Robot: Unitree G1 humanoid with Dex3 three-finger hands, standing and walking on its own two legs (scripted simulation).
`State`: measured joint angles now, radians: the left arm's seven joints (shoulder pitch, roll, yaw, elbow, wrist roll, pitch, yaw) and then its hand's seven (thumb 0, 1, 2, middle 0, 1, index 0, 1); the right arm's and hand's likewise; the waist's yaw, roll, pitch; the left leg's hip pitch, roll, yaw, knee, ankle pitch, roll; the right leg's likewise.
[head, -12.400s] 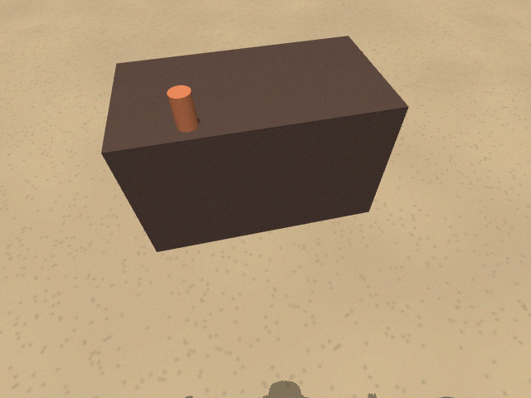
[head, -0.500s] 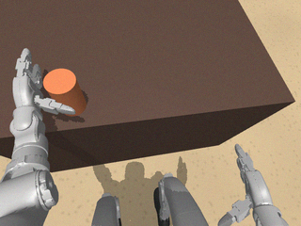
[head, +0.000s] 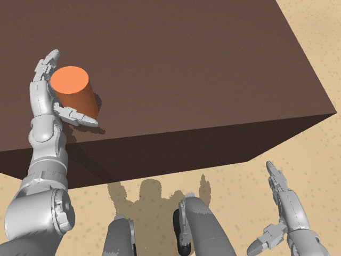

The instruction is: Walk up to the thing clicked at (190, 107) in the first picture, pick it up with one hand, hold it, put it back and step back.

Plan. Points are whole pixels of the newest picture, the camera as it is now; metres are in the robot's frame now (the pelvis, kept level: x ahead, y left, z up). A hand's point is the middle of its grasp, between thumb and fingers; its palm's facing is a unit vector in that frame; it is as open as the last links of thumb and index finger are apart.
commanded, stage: close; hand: left
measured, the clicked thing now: (77, 97) +0.48 +0.16 +0.01
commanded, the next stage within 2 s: settle in 0.52 s
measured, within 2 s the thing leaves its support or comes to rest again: leaves its support in 0.92 s
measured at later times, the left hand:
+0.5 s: hand (76, 99) +0.48 +0.16 +0.01, palm faces +0.06 -1.00 +0.01, open 10.3 cm
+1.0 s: hand (76, 91) +0.49 +0.15 +0.03, palm faces +0.06 -1.00 -0.01, open 10.2 cm
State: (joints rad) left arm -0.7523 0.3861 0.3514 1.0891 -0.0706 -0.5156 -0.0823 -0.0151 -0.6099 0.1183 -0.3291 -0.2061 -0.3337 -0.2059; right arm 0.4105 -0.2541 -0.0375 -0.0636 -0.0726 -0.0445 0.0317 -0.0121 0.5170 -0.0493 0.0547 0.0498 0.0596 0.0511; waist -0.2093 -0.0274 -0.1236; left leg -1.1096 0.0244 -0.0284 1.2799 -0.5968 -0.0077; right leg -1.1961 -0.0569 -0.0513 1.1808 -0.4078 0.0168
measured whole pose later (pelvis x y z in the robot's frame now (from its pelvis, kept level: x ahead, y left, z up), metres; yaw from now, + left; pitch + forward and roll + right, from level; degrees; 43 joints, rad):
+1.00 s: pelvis +0.01 +0.00 +0.01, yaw +0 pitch +23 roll -2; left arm -0.70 0.36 0.33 1.00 -0.07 -0.46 -0.07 0.00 -0.42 1.11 -0.70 -1.03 -0.72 -1.04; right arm 0.42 -0.25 -0.02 -0.07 -0.06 0.00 0.02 -0.01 0.50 -0.06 0.05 0.05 0.06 0.05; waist -0.20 -0.02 -0.12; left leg -1.04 0.03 -0.02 1.24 -0.59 -0.01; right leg -1.14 -0.05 -0.04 1.15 -0.41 0.02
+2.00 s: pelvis +0.03 +0.00 +0.06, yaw -1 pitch +15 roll -1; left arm -0.50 0.27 0.23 0.69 -0.14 -0.27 -0.08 0.00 -0.46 1.16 -0.68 -1.07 -0.71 -1.09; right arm 0.42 -0.24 -0.07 0.08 0.00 0.02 -0.02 -0.01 0.53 -0.06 0.05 0.05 0.06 0.05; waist -0.09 0.00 -0.11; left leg -0.71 0.02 0.00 0.98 -0.53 0.00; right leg -0.82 -0.05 -0.03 0.92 -0.36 0.03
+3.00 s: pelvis +0.03 +0.00 +0.10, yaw +0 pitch +2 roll +0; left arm -0.13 0.21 0.15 0.09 -0.19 0.09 -0.03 0.00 -0.46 1.17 -0.69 -1.07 -0.71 -1.08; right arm 0.26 -0.20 -0.06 0.56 0.04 -0.10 -0.09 -0.01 0.53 -0.05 0.05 0.05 0.06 0.05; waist -0.01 0.04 -0.05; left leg -0.31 0.02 0.00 0.67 -0.40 -0.01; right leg -0.42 -0.05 -0.04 0.65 -0.27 0.02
